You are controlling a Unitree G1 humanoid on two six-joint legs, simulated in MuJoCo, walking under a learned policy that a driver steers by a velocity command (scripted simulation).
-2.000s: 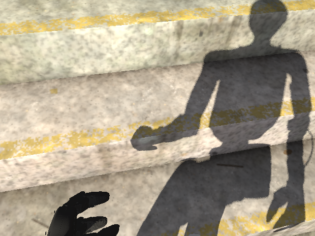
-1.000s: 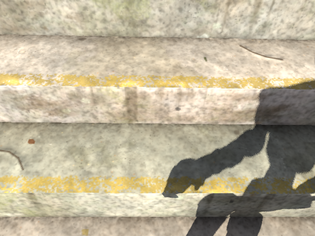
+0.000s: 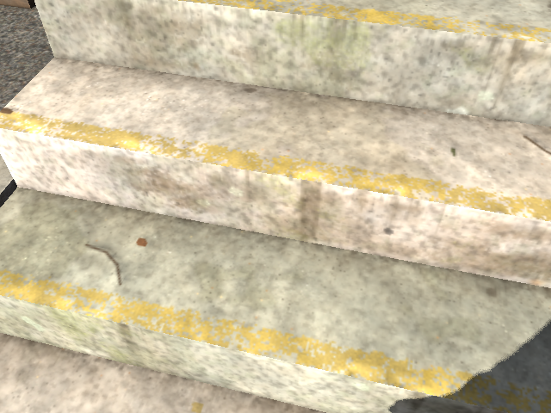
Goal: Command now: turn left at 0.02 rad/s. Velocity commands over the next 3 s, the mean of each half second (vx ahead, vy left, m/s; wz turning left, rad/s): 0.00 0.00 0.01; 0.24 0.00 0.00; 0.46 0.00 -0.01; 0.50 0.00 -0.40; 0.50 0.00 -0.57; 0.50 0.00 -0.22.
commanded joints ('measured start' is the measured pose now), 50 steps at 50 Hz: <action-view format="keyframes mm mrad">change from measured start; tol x16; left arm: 1 54 66 8 -24 1 -9 5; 50 -11 27 7 30 -35 -95 -87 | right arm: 1 41 -50 -5 -24 1 -9 0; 42 -67 -71 1 -33 -2 -48 70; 50 448 -267 -45 120 -21 -22 10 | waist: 1 -2 -2 49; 45 -76 -106 82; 50 -150 399 -163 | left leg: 1 -18 107 -104 -93 23 60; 30 -26 100 -72 -90 -64 48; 40 -528 95 27 649 -220 52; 43 -404 92 35 529 -200 67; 48 299 -9 122 -31 40 108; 50 486 411 -680 -370 -65 213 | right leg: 1 -23 -100 98 -94 65 -60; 28 18 -105 110 -132 109 -85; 36 -74 -293 449 -321 -649 -283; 44 -35 -237 227 -295 -138 -267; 46 -181 -211 159 -144 81 -270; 48 -250 -96 28 351 427 -227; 50 -642 116 51 1082 -112 -88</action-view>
